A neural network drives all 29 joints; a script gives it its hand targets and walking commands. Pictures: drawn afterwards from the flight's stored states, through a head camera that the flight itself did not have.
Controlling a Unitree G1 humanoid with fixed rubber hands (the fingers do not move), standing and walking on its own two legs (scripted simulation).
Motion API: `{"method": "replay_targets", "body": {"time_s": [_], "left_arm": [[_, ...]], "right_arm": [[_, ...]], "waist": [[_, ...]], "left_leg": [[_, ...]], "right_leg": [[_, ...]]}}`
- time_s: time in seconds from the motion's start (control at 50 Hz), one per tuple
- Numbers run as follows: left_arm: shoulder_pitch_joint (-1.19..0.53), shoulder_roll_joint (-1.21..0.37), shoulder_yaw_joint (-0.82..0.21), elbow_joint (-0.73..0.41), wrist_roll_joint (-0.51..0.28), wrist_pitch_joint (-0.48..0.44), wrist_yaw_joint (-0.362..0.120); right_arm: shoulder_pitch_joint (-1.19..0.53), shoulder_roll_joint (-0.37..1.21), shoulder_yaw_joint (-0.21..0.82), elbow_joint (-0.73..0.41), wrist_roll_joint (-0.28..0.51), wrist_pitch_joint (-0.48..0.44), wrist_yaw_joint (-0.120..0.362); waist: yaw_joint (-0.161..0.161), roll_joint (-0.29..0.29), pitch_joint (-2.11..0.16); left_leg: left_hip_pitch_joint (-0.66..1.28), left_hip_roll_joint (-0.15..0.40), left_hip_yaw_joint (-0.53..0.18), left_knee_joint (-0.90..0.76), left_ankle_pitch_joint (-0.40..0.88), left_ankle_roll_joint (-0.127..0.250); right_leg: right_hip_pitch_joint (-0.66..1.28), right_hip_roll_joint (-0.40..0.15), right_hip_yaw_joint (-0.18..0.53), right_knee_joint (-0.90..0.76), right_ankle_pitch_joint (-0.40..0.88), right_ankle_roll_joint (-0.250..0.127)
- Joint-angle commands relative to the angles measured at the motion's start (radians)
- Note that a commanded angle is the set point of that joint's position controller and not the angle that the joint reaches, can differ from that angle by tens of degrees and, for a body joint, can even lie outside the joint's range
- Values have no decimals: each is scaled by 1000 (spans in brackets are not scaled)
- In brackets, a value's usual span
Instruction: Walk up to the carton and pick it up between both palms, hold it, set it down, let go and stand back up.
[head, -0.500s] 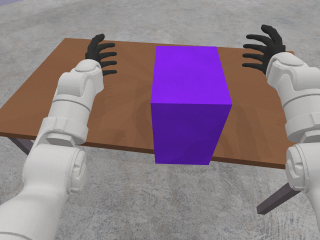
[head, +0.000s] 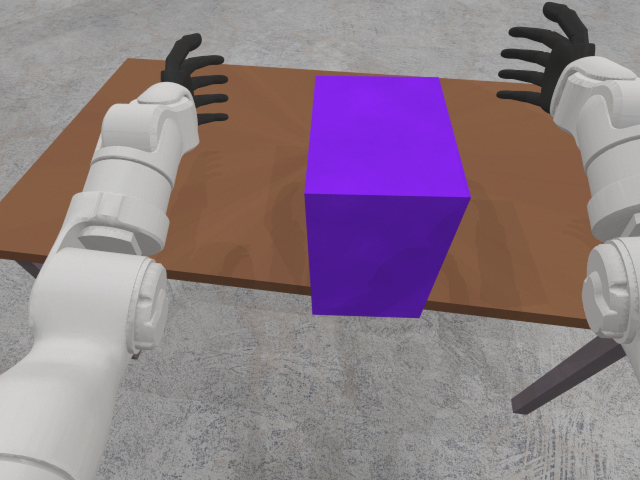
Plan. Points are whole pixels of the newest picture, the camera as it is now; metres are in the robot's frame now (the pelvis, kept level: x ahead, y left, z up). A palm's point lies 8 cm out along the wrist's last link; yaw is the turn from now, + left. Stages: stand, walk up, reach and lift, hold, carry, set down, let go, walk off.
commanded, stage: reach and lift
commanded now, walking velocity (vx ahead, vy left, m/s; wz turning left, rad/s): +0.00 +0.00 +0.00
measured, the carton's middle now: (370, 204) +0.51 -0.03 +0.02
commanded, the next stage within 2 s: none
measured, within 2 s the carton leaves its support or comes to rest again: neither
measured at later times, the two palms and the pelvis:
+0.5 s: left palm (218, 149) +0.48 +0.18 +0.15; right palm (530, 144) +0.50 -0.21 +0.16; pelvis +0.02 +0.00 +0.00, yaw +0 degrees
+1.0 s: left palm (233, 179) +0.48 +0.17 +0.10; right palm (496, 176) +0.49 -0.18 +0.11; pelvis +0.02 +0.00 +0.00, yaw +0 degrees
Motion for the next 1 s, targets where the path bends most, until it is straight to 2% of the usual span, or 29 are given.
{"method": "replay_targets", "body": {"time_s": [0.0, 0.04, 0.1, 0.14, 0.18, 0.22, 0.3, 0.36, 0.38, 0.44, 0.48, 0.5, 0.52, 0.54, 0.56, 0.6, 0.62, 0.64, 0.66, 0.7, 0.74, 0.76, 0.82, 0.84, 0.86, 0.88, 0.9, 0.94, 0.98], "left_arm": [[-483, 117, 5, -144, 3, -74, 0], [-438, 127, 17, -110, 8, -85, -1], [-413, 97, 3, -98, 10, -97, -3], [-419, 100, 11, -134, 11, -124, -8], [-412, 108, 24, -160, 16, -150, -11], [-400, 79, 19, -189, 16, -174, -8], [-319, 73, 52, -105, 42, -185, -7], [-297, 71, 63, -111, 74, -212, -15], [-291, 64, 67, -137, 79, -224, -14], [-277, 44, 63, -195, 92, -269, -15], [-252, 30, 83, -182, 105, -291, -12], [-243, 26, 85, -176, 113, -299, -13], [-249, 13, 92, -172, 118, -302, -13], [-223, 0, 92, -160, 120, -309, -16], [-215, -4, 104, -134, 134, -314, -20], [-179, 0, 112, -158, 152, -332, -22], [-173, 9, 125, -168, 166, -342, -22], [-174, -14, 117, -174, 169, -354, -22], [-151, -19, 120, -142, 176, -362, -22], [-141, -33, 114, -167, 177, -382, -24], [-113, -47, 112, -145, 184, -399, -22], [-127, -55, 120, -118, 196, -408, -23], [-115, -71, 116, -89, 188, -438, -28], [-143, -68, 117, -104, 189, -455, -26], [-160, -64, 119, -110, 196, -468, -26], [-194, -74, 120, -108, 200, -479, -24], [-191, -89, 127, -85, 204, -488, -26], [-173, -117, 110, -78, 208, -508, -26], [-200, -117, 120, -71, 224, -513, -27]], "right_arm": [[-444, -149, -24, -97, -4, -74, 5], [-442, -155, -16, -115, -9, -92, 9], [-386, -126, -18, -81, -5, -104, 12], [-390, -119, -29, -80, -15, -119, 10], [-382, -119, -32, -126, -28, -142, 7], [-381, -117, -40, -184, -29, -168, -2], [-306, -105, -49, -142, -59, -182, -7], [-267, -75, -66, -116, -69, -204, -1], [-261, -68, -72, -121, -79, -213, -1], [-258, -42, -51, -189, -71, -257, -5], [-253, -39, -62, -217, -83, -284, -12], [-237, -35, -67, -202, -90, -289, -13], [-241, -41, -80, -212, -108, -295, -15], [-207, -31, -80, -206, -111, -303, -18], [-192, -16, -88, -180, -119, -306, -19], [-148, -2, -97, -187, -131, -319, -21], [-138, -4, -104, -175, -141, -327, -17], [-129, 12, -107, -178, -144, -338, -20], [-129, 17, -98, -167, -153, -349, -19], [-119, 25, -97, -178, -157, -367, -15], [-104, 42, -101, -164, -157, -391, -16], [-109, 44, -120, -124, -172, -399, -14], [-95, 69, -115, -113, -178, -430, -11], [-110, 68, -124, -101, -191, -442, -14], [-139, 65, -132, -124, -184, -457, -17], [-167, 64, -138, -123, -206, -465, -18], [-174, 75, -134, -138, -208, -478, -20], [-140, 84, -154, -82, -217, -490, -19], [-153, 90, -168, -86, -238, -492, -20]], "waist": [[-9, 23, -594], [6, -25, -626], [-2, 9, -582], [-10, -10, -590], [-6, -38, -619], [-16, -2, -670], [-13, -35, -648], [-11, -33, -593], [-17, -44, -611], [-4, -31, -719], [2, -57, -754], [-8, -61, -782], [-20, -77, -788], [-21, -52, -774], [-20, -46, -757], [-19, -35, -772], [-15, -50, -763], [-18, -28, -764], [-5, -40, -748], [-8, -38, -764], [-1, -24, -757], [-5, -9, -707], [1, -32, -680], [-6, -49, -693], [-6, -31, -718], [-13, -45, -742], [-8, -36, -732], [-28, -1, -733], [-31, -20, -761]], "left_leg": [[286, -23, 2, 75, 217, -64], [271, -19, -7, 62, 201, -55], [266, -16, -7, 61, 178, -58], [272, -11, -16, 67, 189, -53], [255, -15, -16, 70, 211, -46], [272, -18, -18, 90, 290, -51], [238, -22, -25, 72, 240, -43], [220, -26, -18, 56, 218, -43], [217, -24, -17, 50, 236, -36], [248, -32, -17, 81, 368, -35], [223, -28, -17, 82, 384, -28], [212, -33, -14, 75, 388, -28], [228, -34, -21, 72, 403, -24], [231, -37, -21, 76, 406, -28], [227, -34, -20, 69, 402, -27], [253, -43, -15, 71, 457, -28], [252, -40, -16, 68, 464, -25], [272, -40, -16, 72, 488, -28], [268, -38, -22, 76, 505, -31], [261, -33, -22, 80, 508, -28], [285, -35, -17, 80, 518, -31], [271, -32, -18, 86, 490, -34], [276, -33, -8, 93, 484, -40], [255, -31, -8, 85, 463, -34], [240, -31, -10, 88, 447, -32], [235, -29, -9, 82, 430, -34], [234, -29, -11, 83, 432, -33], [257, -24, -9, 89, 431, -39], [283, -20, -12, 84, 396, -33]], "right_leg": [[190, 17, -11, 38, 215, 57], [208, 12, -11, 37, 209, 64], [198, 17, -14, 27, 174, 59], [197, 13, -7, 25, 185, 51], [209, 13, -6, 30, 223, 58], [227, 13, -6, 50, 296, 52], [268, 11, 6, 50, 273, 53], [272, 13, 8, 58, 274, 56], [274, 10, 10, 66, 307, 66], [287, 10, 15, 88, 447, 66], [321, 9, 17, 109, 504, 74], [332, 10, 16, 128, 542, 82], [321, 17, 11, 132, 555, 82], [320, 15, 16, 133, 560, 76], [309, 10, 16, 129, 562, 77], [322, 11, 17, 129, 619, 82], [316, 17, 16, 131, 609, 84], [302, 14, 16, 128, 630, 80], [306, 20, 14, 124, 631, 79], [309, 19, 14, 130, 640, 76], [290, 23, 11, 129, 626, 75], [252, 26, 11, 109, 561, 66], [222, 28, 3, 85, 520, 67], [235, 25, 1, 92, 531, 72], [235, 23, 11, 102, 514, 67], [226, 26, -5, 98, 486, 67], [197, 29, -4, 93, 469, 66], [176, 27, -4, 71, 436, 57], [145, 28, -8, 49, 374, 56]]}}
